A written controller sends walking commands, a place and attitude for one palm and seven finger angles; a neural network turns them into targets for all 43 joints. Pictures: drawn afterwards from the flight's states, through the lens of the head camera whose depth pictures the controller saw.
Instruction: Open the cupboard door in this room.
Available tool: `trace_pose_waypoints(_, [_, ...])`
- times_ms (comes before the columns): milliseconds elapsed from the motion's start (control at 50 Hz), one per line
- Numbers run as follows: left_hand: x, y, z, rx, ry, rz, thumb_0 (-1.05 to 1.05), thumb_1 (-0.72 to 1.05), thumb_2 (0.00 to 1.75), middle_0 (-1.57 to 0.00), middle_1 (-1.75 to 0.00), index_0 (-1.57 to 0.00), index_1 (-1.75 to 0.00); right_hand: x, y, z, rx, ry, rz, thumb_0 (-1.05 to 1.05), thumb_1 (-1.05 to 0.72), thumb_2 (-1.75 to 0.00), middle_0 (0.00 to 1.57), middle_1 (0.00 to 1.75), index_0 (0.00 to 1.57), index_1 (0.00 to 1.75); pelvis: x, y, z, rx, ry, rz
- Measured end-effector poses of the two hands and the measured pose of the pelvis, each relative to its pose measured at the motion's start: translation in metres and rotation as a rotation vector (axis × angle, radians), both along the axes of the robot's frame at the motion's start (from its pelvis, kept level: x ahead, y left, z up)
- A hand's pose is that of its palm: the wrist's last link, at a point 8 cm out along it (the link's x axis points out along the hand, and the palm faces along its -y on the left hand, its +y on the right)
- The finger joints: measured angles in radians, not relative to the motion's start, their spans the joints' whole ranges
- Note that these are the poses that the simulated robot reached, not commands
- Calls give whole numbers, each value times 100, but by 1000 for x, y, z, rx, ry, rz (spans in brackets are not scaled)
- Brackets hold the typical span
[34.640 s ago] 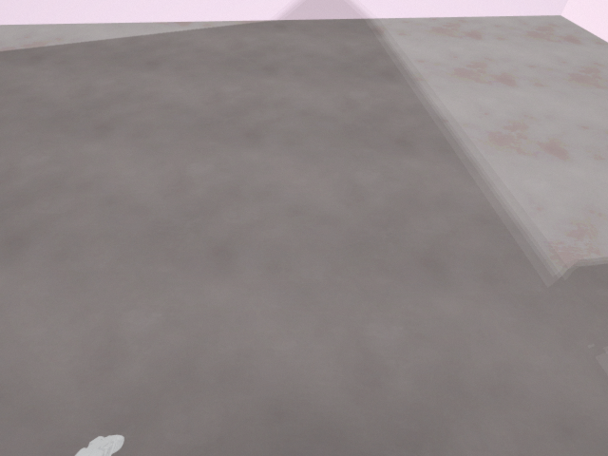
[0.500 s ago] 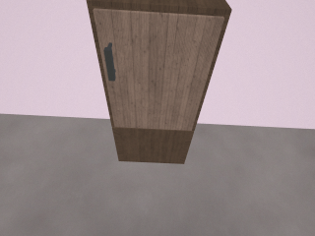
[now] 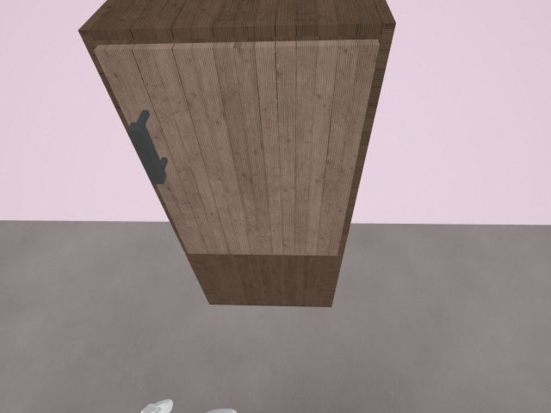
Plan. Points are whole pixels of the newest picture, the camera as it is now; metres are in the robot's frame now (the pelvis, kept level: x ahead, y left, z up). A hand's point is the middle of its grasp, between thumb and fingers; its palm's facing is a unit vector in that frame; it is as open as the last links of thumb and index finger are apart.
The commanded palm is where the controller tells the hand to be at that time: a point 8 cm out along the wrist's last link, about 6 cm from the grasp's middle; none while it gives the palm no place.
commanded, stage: come to a stop and stand still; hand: left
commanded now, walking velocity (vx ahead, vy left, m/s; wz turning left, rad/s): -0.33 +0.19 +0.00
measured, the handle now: (151, 147) +0.54 +0.25 +0.07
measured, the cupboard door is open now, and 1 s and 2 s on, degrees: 0 0 0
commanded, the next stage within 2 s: look again from close up in 1.44 s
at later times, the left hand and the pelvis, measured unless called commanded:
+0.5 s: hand out of the picture +0.03 +0.24 -0.18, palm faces +0.07 -0.97 -0.21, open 7.4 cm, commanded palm none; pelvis +0.01 +0.04 +0.00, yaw -1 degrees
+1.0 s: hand out of the picture -0.04 +0.17 -0.15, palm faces +0.06 -0.98 -0.18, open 7.4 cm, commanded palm none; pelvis -0.02 +0.01 +0.01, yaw -1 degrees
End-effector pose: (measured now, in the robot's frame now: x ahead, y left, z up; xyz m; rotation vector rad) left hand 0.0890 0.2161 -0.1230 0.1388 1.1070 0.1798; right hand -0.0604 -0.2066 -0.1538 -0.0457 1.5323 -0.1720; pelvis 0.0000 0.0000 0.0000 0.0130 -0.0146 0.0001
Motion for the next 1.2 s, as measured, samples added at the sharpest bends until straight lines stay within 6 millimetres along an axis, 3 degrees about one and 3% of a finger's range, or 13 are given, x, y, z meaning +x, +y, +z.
trace_pose_waypoints(80, [2,8,7,39,39,-4,-3,96,90,-20,-30,-20,-30,70,-21,5,-47,-127,35,0,-91,-90,20,30,19,30,12,-2,6,5,6,1])
trace_pose_waypoints(160, [-8,18,4,45,104,5,-2,95,90,-20,-30,-20,-30,125,-26,11,-71,-232,68,0,-92,-90,20,30,19,30,18,2,7,8,2,-8])
trace_pose_waypoints(240, [-25,31,-3,36,163,27,-1,93,90,-20,-30,-20,-30,163,-19,19,-89,-307,98,0,-92,-90,19,30,19,30,21,13,5,6,-3,-11])
trace_pose_waypoints(320, [-42,49,-17,15,211,47,0,91,90,-20,-30,-20,-30,181,-3,24,-108,-352,124,0,-92,-90,20,30,19,30,22,28,0,-6,-3,-7])
trace_pose_waypoints(380, [-52,63,-29,1,236,64,0,91,90,-20,-30,-20,-30,178,12,24,-120,-358,146,0,-91,-90,20,30,19,30,20,39,-6,-14,-6,-1])
trace_pose_waypoints(480, [-68,70,-25,-6,264,54,1,91,90,-19,-30,-20,-30,156,30,31,-113,-331,146,0,-91,-90,20,30,20,30,10,44,2,-17,0,-17])
trace_pose_waypoints(580, [-84,67,-20,-10,295,23,1,91,90,-19,-30,-19,-30,130,25,33,-119,-325,98,0,-93,-90,20,30,20,30,-3,42,6,-16,21,-42])
trace_pose_waypoints(680, [-92,51,-15,-1,294,-14,1,91,90,-19,-30,-19,-30,89,7,25,-107,-283,45,0,-92,-90,20,30,20,30,-18,30,6,-13,26,-48])
trace_pose_waypoints(800, [-110,18,-8,3,249,3,1,91,90,-19,-30,-19,-30,31,-16,10,-59,-150,18,0,-92,-90,20,30,20,30,-27,8,6,6,12,-29])
trace_pose_waypoints(900, [-126,0,0,-24,272,20,1,91,90,-20,-30,-20,-30,11,-24,16,-46,-93,16,1,-91,-90,20,30,19,30,-22,4,14,20,11,-36])
trace_pose_waypoints(1020, [-138,1,-3,-46,321,54,1,90,90,-20,-30,-20,-30,19,-19,17,-60,-59,46,1,-91,-90,20,30,19,30,-16,13,12,14,11,-12])
trace_pose_waypoints(1120, [-142,19,-22,-65,376,74,1,90,90,-20,-30,-20,-30,55,-1,11,-92,-129,74,1,-91,-90,20,30,19,30,-6,31,-1,-10,10,-13])
trace_pose_waypoints(1200, [-133,34,-31,-54,392,63,1,91,90,-20,-30,-20,-30,84,17,13,-92,-195,81,1,-91,-90,20,30,19,30,-1,38,-3,17,4,-30])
